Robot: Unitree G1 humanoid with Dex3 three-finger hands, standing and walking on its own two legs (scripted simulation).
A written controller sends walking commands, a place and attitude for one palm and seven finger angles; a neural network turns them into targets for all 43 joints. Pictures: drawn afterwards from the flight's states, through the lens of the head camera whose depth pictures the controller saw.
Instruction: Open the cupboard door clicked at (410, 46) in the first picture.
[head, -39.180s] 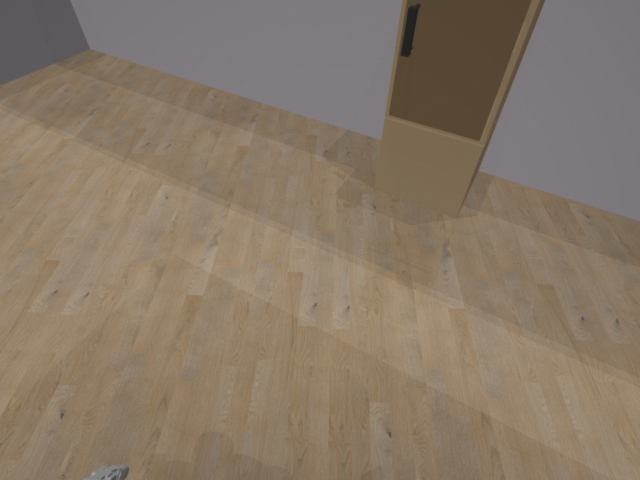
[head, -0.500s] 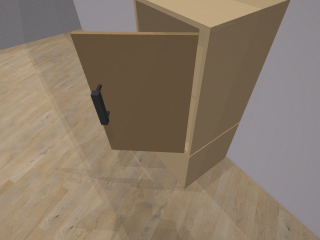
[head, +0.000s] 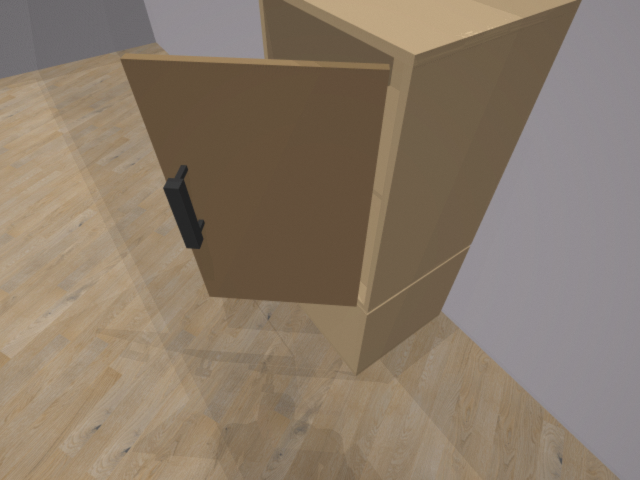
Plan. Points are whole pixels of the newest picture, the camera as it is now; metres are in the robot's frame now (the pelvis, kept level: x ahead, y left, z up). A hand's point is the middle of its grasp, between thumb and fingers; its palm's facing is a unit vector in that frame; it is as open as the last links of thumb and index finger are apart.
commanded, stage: look again from close up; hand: left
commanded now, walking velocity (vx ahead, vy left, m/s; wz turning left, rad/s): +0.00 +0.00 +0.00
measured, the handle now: (188, 207) +0.55 +0.28 -0.01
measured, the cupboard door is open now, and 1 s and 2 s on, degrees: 50 50 50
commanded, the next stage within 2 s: raise the hand with hooked fingers in 0.56 s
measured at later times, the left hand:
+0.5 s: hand out of the picture +0.00 +0.17 -0.18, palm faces +0.04 -0.98 -0.18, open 7.4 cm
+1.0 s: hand (191, 419) +0.20 +0.17 -0.02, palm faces -0.05 -1.00 +0.00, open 8.1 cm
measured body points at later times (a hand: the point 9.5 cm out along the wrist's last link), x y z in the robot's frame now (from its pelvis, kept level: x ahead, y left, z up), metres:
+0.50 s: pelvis +0.01 +0.01 +0.00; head +0.02 +0.01 +0.45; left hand +0.00 +0.22 -0.16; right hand +0.01 -0.21 -0.16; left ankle -0.02 +0.13 -0.74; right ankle -0.01 -0.07 -0.74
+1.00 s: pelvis -0.02 +0.01 -0.06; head +0.01 +0.02 +0.39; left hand +0.19 +0.23 -0.02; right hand +0.19 -0.25 -0.10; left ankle -0.02 +0.13 -0.74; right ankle -0.01 -0.07 -0.74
